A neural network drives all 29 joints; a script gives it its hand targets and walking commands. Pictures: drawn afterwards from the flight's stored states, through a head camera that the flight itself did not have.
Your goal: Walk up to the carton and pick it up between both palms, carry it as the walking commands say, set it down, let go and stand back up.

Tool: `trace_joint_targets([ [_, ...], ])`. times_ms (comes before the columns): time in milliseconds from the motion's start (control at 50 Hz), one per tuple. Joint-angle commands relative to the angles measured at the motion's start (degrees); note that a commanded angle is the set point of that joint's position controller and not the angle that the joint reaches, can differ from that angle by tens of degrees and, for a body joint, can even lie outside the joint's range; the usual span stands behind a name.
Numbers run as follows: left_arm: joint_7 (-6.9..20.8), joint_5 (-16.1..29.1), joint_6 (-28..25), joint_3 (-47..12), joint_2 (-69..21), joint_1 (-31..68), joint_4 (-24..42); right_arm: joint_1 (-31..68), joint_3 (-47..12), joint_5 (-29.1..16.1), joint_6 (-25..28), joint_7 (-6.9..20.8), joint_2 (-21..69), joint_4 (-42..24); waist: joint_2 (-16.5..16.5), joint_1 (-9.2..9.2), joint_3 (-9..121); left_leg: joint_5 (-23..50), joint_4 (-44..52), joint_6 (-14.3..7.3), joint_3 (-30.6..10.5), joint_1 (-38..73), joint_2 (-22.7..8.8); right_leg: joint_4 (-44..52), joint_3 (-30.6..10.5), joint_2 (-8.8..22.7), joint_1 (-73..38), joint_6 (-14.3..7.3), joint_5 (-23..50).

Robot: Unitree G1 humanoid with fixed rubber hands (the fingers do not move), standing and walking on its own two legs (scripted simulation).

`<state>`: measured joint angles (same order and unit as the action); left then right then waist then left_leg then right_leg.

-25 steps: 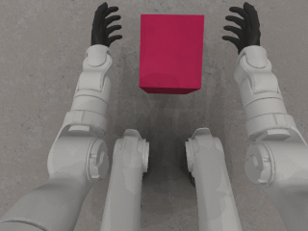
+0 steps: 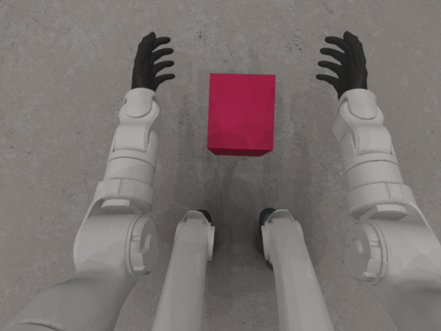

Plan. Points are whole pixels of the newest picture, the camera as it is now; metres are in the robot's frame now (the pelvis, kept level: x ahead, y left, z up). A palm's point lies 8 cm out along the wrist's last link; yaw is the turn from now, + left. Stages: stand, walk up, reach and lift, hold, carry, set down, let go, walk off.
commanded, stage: set down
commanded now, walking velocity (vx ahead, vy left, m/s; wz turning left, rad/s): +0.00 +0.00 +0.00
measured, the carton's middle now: (239, 122) +0.50 -0.01 -0.45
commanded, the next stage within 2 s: let go in 0.28 s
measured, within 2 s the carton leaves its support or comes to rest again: neither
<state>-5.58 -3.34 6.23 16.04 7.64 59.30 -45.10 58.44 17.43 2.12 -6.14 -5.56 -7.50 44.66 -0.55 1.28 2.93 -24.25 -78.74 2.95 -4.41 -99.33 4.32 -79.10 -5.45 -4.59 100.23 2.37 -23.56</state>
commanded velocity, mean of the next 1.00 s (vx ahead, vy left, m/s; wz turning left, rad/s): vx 0.00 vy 0.00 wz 0.00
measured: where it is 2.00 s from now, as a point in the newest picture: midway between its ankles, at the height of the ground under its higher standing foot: (235, 250)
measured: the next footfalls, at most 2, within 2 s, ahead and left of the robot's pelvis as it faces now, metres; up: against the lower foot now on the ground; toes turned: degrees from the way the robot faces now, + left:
none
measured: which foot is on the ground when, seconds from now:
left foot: down 0.00-1.00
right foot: down 0.00-1.00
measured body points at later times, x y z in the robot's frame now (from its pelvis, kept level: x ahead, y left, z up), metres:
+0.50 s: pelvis +0.03 +0.00 +0.10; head +0.33 +0.01 +0.44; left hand +0.49 +0.15 -0.04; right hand +0.48 -0.19 -0.04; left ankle +0.08 +0.13 -0.56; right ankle +0.09 -0.12 -0.56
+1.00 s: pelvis +0.09 +0.01 +0.17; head +0.20 +0.01 +0.61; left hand +0.32 +0.22 +0.08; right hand +0.31 -0.22 +0.08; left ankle +0.08 +0.13 -0.56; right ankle +0.09 -0.12 -0.56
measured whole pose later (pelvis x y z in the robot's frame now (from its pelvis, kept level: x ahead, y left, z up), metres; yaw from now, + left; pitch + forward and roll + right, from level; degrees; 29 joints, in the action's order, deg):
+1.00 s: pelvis +0.09 +0.01 +0.17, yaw -1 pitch +14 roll +0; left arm 1.0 -1.7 -0.8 4.8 9.2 -2.3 -29.1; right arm -3.1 5.7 1.6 0.7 2.8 -8.8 28.5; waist -0.4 0.4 0.8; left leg -15.2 -31.2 0.5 -4.6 -30.3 1.9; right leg -31.1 -6.0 -1.8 30.9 1.0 -14.4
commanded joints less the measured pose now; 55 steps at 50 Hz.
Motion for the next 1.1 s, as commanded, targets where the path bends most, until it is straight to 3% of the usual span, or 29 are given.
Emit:
trace_joint_targets([
  [0, 0.46, -0.89, -1.35, 0.18, 3.24, 11.64, 6.67, 11.05, 0.41, 0.74, 1.4, 0.55, -3.49, -6.59, 0.22, -0.29, 56.9, 15.8, 10.63, 0.64, 8.23, 34.81, 2.48, 11.93, 7.95, -1.5, -35.99, 1.67, 16.83],
  [160, 1.42, -3.94, -2.4, 2.0, 0.41, 8.19, 6.58, 7.59, 2.41, 3.37, 2.62, 1.94, -1.76, -6.15, 0.56, -0.89, 51.29, 19.29, 20.71, 0.62, 7.05, 43.48, 1.83, 22.16, 7.05, -1.42, -42.07, 1.5, 19.86],
  [260, 1.49, -6.97, -3.36, 3.9, -1.78, 6.63, 3.42, 5.08, 4.68, 6.85, 3.94, 2.62, -0.39, -3.36, 0.49, 0.28, 43.95, 21.35, 24.11, 1.2, 6.24, 43.32, 1.11, 26.05, 7.28, -0.74, -41.49, 1.43, 21.22],
  [360, 1.1, -9.59, -3.92, 4.46, -2.27, 2.61, 3.12, 1.68, 4.99, 8.89, 4.58, 3.22, -0.49, -3.49, 1.16, -0.27, 45.59, 26.87, 26.24, 1.75, 5.45, 48.64, 0.88, 28.28, 7.34, -0.5, -45.35, 1.46, 25.27],
  [420, 0.29, -10.2, -3.89, 3.31, -2.54, -0.83, 6.19, -1.48, 4.22, 9.61, 4.61, 3.94, -1.71, -6.26, 2.24, -0.4, 50.94, 31.79, 27.34, 1.44, 5.01, 54.9, 1.01, 28.46, 7.6, -1.04, -50.06, 1.31, 29.91],
  [540, 0.79, -7.95, -3.97, -2.66, -0.8, -17.7, 18.7, -19.03, -1.09, 8.31, 4.28, 4.24, -2.66, -17.1, 1.53, 0.25, 59.56, 39.69, 31.29, 0.06, 4.39, 63.62, 1.58, 31.42, 5.9, -0.46, -65.48, 0.68, 40.6],
  [620, 2.28, -4.39, -4.53, -6.21, 0.46, -27.21, 21.24, -28.31, -4.4, 5.78, 4.7, 5.63, -2.9, -20.6, 0.62, 0.65, 51.92, 36.47, 35.28, -0.5, 4.03, 64.23, 0.83, 35.87, 5.29, 0.43, -67.92, -0.02, 37.57],
  [820, 5.91, -0.19, -7.48, -7.79, 4.02, -49.93, 17.77, -50.51, -8.9, 0.72, 7.55, 8.08, -3.72, -19.22, -0.09, -0.51, 25.59, 22.51, 45.47, -0.94, 4.64, 69.51, -1.02, 45.33, 4.72, 2.03, -74.17, -0.47, 24.08],
  [1080, 7.44, 3.02, -6.61, -12.41, 7.53, -68.89, 25.42, -69.13, -12.55, -1.69, 6.53, 9.19, -7.76, -24.25, 1.17, -0.67, 5.63, 24.47, 56.15, -1.91, 4.63, 89.55, -1.96, 56.08, 5.79, 1.29, -90.07, -1.0, 22.72],
])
